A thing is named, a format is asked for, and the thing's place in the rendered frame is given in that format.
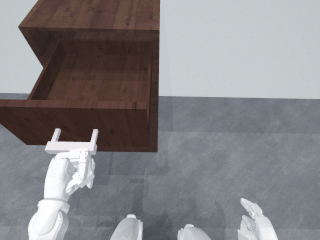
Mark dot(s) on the robot right hand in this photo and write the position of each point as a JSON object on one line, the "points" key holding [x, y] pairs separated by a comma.
{"points": [[260, 229]]}

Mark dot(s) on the robot left thigh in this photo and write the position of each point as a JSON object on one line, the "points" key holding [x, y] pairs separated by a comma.
{"points": [[128, 229]]}

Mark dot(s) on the handle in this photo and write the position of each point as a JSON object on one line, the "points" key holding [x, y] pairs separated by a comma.
{"points": [[54, 146]]}

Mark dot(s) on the left robot shin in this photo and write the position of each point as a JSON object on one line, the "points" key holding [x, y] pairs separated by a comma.
{"points": [[131, 216]]}

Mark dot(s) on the robot left forearm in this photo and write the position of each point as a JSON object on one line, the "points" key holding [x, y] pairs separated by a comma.
{"points": [[50, 222]]}

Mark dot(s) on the robot left hand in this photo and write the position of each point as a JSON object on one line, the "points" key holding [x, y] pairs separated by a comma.
{"points": [[77, 164]]}

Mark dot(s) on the cabinet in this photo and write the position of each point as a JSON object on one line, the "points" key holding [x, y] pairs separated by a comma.
{"points": [[132, 20]]}

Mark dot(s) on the drawer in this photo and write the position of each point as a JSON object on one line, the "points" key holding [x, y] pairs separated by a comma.
{"points": [[88, 84]]}

